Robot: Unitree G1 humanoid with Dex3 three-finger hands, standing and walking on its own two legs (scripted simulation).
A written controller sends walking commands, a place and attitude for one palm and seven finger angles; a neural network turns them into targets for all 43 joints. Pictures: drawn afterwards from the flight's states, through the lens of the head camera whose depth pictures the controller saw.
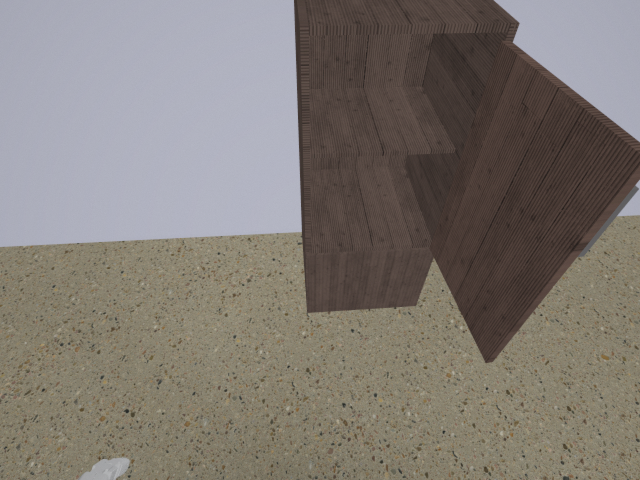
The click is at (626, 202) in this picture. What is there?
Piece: cupboard door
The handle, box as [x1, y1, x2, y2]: [578, 186, 638, 256]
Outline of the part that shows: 636,186 633,187 578,256 582,256 588,250 638,189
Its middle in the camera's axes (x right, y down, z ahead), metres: +0.44 -0.02 +0.64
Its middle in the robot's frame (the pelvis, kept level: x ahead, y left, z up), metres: +0.52 -0.41 +0.02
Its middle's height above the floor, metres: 0.79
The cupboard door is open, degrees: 96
